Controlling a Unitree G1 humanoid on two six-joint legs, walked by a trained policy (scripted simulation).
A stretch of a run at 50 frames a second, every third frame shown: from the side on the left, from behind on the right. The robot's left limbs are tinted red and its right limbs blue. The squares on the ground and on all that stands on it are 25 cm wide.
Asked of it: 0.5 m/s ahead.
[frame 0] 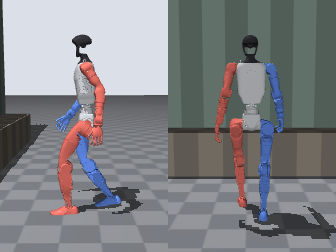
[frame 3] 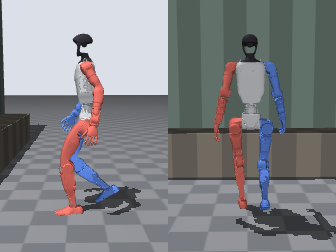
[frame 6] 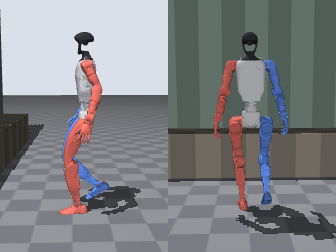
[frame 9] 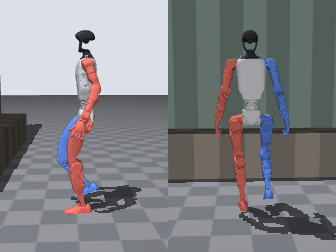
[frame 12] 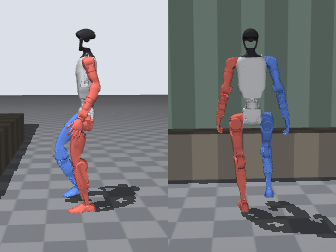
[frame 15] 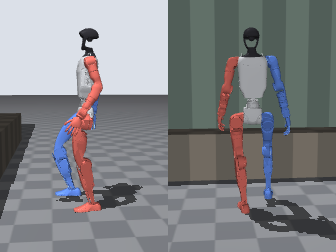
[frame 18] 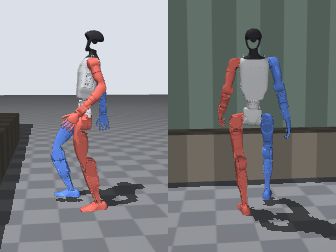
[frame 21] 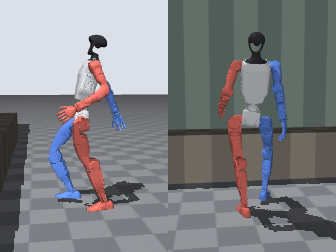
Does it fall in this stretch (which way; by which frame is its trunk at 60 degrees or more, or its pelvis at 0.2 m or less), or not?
no
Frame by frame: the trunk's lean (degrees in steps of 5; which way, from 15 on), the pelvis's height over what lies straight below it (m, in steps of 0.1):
0: 5, 0.8
3: 5, 0.8
6: 0, 0.8
9: 0, 0.8
12: 0, 0.8
15: 5, 0.8
18: 10, 0.8
21: 15 backward, 0.7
